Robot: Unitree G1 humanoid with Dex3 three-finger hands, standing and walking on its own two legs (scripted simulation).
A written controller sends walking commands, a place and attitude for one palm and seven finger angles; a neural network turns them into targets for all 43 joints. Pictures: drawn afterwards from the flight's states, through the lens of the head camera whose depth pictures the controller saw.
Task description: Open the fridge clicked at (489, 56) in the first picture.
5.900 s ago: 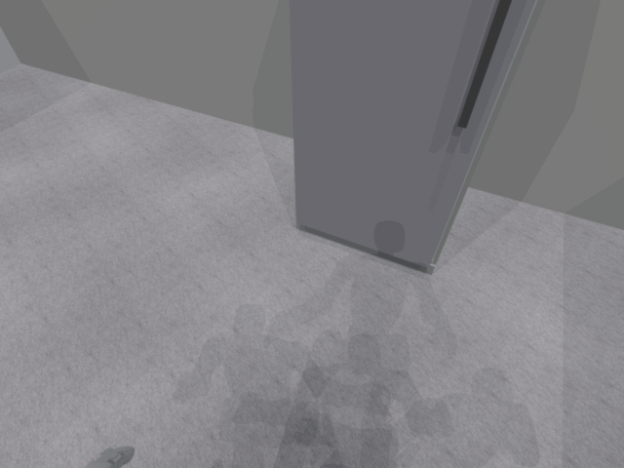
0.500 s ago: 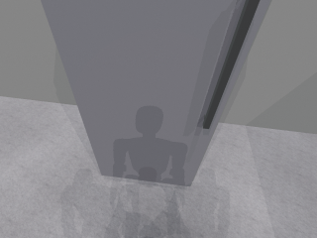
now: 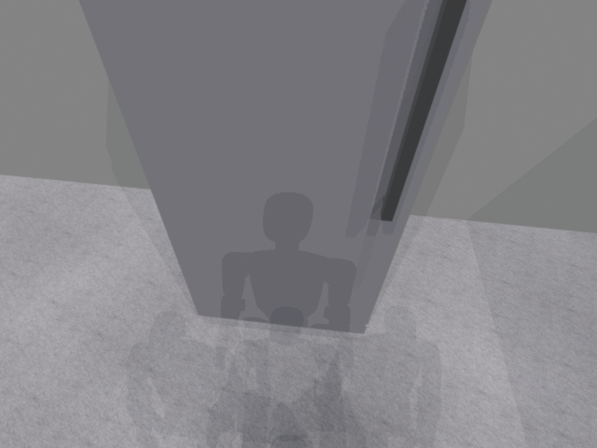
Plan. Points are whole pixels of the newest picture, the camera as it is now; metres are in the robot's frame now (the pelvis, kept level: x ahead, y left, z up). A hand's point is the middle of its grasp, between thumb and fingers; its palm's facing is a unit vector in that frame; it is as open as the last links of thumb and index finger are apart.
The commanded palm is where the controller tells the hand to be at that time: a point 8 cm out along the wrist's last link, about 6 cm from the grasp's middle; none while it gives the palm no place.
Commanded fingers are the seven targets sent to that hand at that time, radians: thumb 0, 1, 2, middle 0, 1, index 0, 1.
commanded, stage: come to a stop and stand still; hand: right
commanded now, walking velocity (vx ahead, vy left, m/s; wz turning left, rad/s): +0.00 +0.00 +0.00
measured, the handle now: (416, 107) +0.57 -0.13 +0.18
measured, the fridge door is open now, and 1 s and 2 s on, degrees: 0 0 0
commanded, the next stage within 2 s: look again from close up in 0.52 s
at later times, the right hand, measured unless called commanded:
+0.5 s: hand out of the picture -0.05 -0.21 -0.18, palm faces +0.06 +0.98 -0.19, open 7.4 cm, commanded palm none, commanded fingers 0.00 -0.90 -0.90 0.20 0.30 0.20 0.30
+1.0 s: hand out of the picture -0.02 -0.19 -0.18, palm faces +0.05 +0.99 -0.16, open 7.4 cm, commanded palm none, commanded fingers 0.00 -0.90 -0.90 0.20 0.30 0.20 0.30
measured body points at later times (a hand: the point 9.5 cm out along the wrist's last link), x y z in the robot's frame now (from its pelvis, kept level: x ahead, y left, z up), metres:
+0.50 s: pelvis -0.03 -0.03 +0.00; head -0.04 -0.05 +0.45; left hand -0.03 +0.19 -0.15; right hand -0.05 -0.27 -0.16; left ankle +0.00 +0.10 -0.74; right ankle +0.02 -0.13 -0.74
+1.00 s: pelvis -0.02 -0.03 +0.00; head -0.02 -0.04 +0.45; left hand +0.01 +0.20 -0.15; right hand -0.03 -0.24 -0.16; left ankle +0.00 +0.10 -0.74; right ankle +0.02 -0.13 -0.74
